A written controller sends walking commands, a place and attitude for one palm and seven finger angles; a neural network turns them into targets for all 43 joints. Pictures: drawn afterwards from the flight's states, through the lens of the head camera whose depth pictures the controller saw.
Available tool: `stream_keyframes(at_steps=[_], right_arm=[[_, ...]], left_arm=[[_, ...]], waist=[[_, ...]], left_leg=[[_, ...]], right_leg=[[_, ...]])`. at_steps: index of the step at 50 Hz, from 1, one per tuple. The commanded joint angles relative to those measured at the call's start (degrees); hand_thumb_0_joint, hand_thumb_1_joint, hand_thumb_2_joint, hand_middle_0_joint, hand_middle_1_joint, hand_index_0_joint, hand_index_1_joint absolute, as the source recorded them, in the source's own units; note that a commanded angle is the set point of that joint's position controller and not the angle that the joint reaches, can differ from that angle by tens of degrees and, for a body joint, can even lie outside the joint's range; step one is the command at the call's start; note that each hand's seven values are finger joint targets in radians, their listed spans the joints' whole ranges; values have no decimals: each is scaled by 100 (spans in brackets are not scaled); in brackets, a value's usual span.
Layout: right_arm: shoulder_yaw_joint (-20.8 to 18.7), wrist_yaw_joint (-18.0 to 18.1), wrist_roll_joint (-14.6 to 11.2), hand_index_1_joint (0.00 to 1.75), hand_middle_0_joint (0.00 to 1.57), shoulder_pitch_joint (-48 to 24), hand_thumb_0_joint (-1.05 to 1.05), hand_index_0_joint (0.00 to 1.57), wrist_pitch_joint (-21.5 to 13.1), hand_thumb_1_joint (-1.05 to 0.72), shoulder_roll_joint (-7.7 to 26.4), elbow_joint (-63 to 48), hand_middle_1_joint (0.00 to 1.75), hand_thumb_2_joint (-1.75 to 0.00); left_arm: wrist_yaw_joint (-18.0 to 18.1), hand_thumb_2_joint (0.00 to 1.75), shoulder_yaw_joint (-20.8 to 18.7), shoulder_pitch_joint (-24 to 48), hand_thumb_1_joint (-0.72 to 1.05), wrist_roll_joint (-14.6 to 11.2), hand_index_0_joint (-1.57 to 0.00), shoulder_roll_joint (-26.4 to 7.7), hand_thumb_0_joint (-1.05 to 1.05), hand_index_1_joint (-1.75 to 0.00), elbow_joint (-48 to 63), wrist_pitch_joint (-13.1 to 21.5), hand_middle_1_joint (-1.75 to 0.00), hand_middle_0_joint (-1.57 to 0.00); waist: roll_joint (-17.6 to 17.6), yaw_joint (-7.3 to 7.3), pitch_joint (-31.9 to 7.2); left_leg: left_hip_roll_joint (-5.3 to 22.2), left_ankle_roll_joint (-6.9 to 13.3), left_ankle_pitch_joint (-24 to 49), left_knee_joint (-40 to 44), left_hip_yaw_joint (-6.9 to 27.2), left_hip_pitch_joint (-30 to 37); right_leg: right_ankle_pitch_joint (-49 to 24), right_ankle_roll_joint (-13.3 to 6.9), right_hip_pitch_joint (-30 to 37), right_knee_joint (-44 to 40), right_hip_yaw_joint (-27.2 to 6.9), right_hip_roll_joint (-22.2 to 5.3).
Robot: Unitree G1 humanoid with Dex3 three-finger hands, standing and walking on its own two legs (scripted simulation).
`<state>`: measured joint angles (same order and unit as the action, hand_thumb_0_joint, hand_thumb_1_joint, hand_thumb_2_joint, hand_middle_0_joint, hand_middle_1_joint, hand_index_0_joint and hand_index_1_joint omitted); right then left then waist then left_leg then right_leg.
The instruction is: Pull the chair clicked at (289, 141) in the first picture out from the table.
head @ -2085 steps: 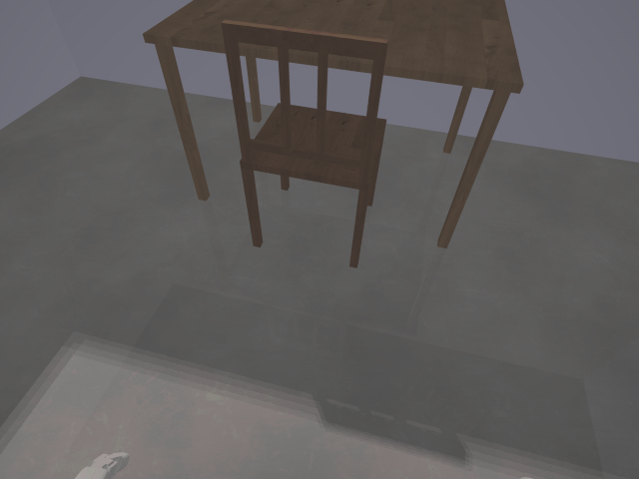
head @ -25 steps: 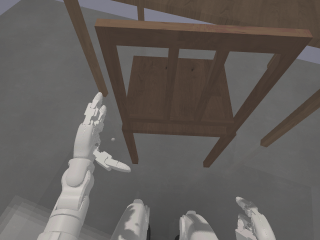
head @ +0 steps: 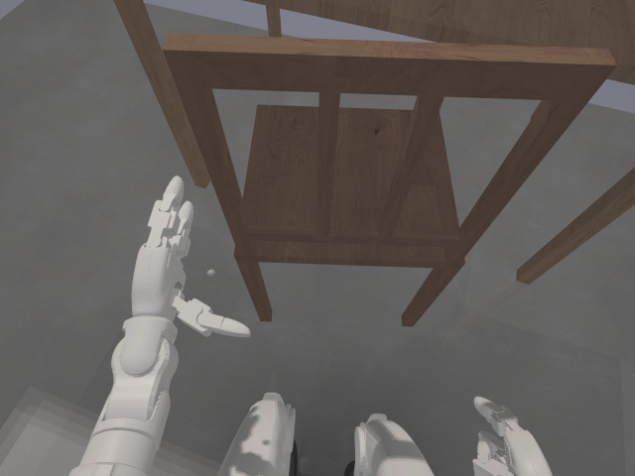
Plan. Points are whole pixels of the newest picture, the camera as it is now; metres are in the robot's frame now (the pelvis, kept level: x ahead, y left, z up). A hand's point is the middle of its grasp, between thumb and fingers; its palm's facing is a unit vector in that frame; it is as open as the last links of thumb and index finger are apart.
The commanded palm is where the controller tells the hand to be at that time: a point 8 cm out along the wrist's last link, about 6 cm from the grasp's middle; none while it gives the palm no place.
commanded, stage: aim the fingers beside a spindle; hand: left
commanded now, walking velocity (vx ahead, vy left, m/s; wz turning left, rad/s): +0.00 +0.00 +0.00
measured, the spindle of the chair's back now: (325, 176) +0.50 +0.01 +0.02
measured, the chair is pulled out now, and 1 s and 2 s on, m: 0.12 0.12 0.12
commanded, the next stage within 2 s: none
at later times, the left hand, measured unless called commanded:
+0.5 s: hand (223, 280) +0.35 +0.14 +0.00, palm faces -0.04 -1.00 -0.05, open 16.9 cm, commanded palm +0.33 +0.19 +0.02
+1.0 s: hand (213, 276) +0.34 +0.14 +0.03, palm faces +0.02 -1.00 -0.05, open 16.9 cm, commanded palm +0.33 +0.20 +0.02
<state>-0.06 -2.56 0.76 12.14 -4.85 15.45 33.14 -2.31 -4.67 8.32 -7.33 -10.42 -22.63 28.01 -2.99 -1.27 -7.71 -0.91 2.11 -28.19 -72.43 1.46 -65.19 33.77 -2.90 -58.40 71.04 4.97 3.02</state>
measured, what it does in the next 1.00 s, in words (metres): stands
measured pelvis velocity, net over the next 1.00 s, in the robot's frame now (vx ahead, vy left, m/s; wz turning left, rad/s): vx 0.00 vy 0.00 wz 0.00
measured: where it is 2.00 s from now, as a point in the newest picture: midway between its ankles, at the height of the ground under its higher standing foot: outside the picture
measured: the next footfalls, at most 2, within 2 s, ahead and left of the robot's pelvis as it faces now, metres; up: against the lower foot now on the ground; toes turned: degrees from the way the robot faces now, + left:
none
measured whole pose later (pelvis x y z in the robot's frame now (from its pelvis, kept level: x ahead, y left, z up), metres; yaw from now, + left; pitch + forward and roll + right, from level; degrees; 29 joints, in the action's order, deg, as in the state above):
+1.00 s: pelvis +0.00 +0.00 +0.00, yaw +0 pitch +21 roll -3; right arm 0.3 -2.5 0.8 11.7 -4.4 15.2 33.4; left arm -1.5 -3.7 8.2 -6.3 -9.4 -23.0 29.7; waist -2.8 -1.2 -8.3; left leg -1.0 2.4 -28.0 -72.5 1.3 -65.4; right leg 33.5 -2.6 -58.6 71.1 4.8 2.9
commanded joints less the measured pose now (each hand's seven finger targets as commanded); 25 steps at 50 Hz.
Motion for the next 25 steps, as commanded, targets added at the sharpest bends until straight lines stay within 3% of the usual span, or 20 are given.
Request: stream_keyframes(at_steps=[1, 4, 5, 8, 11, 13, 14, 18, 20, 22, 23, 25], right_arm=[[-278, 61, -48, 30, 20, 120, 0, 20, -219, -90, 797, -575, 30, -90], [-271, 88, -118, 30, 20, 61, 0, 20, -134, -90, 837, -626, 30, -90], [-268, 97, -133, 30, 20, 54, 0, 20, -122, -90, 843, -657, 30, -90], [-298, 94, -59, 30, 20, 95, 0, 20, -135, -90, 806, -777, 30, -90], [-273, 74, 2, 30, 20, 100, 0, 20, -169, -90, 754, -801, 30, -90], [-247, 56, 13, 30, 20, 71, 0, 20, -177, -90, 715, -734, 30, -90], [-242, 49, 9, 30, 20, 69, 0, 20, -169, -90, 722, -695, 30, -90], [-242, 67, -94, 30, 20, 25, 0, 20, -112, -90, 782, -634, 30, -90], [-243, 96, -174, 30, 20, 29, 0, 20, -116, -90, 790, -655, 30, -90], [-279, 125, -162, 30, 20, 67, 0, 20, -126, -90, 834, -682, 30, -90], [-298, 139, -139, 30, 20, 103, 0, 20, -133, -90, 850, -710, 30, -90], [-309, 150, -81, 30, 20, 140, 0, 20, -182, -90, 848, -742, 30, -90]], left_arm=[[-72, 30, 55, 1234, -50, 58, -6, -323, 0, -8, 519, 226, -8, -6], [-231, 30, 50, 1233, -50, 27, -6, -295, 0, -8, 4, -16, -8, -6], [-243, 30, -59, 1317, -50, 33, -6, -396, 0, -8, 24, -32, -8, -6], [-138, 30, -427, 1536, -50, -61, -6, -781, 0, -8, 1017, 175, -8, -6], [76, 30, -660, 1621, -50, -90, -6, -1030, 0, -8, 1675, 456, -8, -6], [151, 30, -614, 1464, -50, -45, -6, -938, 0, -8, 1499, 529, -8, -6], [135, 30, -521, 1431, -50, -15, -6, -831, 0, -8, 1223, 502, -8, -6], [-209, 30, -2, 1171, -50, 10, -6, -312, 0, -8, 124, 157, -8, -6], [-435, 30, 382, 1430, -50, -37, -6, 22, 0, -8, -54, 8, -8, -6], [-493, 30, 170, 1623, -50, -131, -6, -243, 0, -8, 257, 11, -8, -6], [-456, 30, -78, 1590, -50, -154, -6, -502, 0, -8, 458, 57, -8, -6], [-254, 30, -432, 1814, -50, -164, -6, -898, 0, -8, 1186, 282, -8, -6]], waist=[[264, -281, -2003], [498, -240, -1735], [337, -186, -1811], [-117, -5, -2694], [-257, 25, -2984], [-85, -28, -2687], [179, -114, -2456], [508, -275, -1759], [429, -371, -1591], [225, -263, -1978], [256, -167, -2244], [-60, -63, -2762]], left_leg=[[51, -2, 1300, 762, 317, 2009], [-2, 32, 812, 792, 231, 1559], [-5, 32, 858, 803, 228, 1634], [-11, -16, 1525, 741, 252, 2219], [-1, -49, 1951, 716, 297, 2526], [6, -31, 1867, 703, 274, 2314], [12, -5, 1672, 695, 259, 2089], [7, 39, 934, 704, 184, 1485], [0, 61, 739, 736, 190, 1496], [-9, 45, 851, 743, 219, 1692], [-10, 41, 1010, 717, 235, 1784], [-8, 11, 1475, 695, 294, 2227]], right_leg=[[-1683, 68, 356, -1078, -351, -88], [-1238, 64, 397, -1224, -436, -125], [-1247, 47, 388, -1181, -428, -125], [-1877, 20, 698, -1026, -428, -117], [-2226, 32, 846, -961, -424, -78], [-2227, 37, 842, -966, -436, -55], [-2130, 53, 817, -999, -440, -56], [-1479, 89, 504, -1201, -518, -107], [-1204, 85, 343, -1287, -528, -136], [-1259, 62, 454, -1264, -511, -144], [-1409, 51, 587, -1223, -520, -135], [-1812, 32, 697, -1053, -463, -98]])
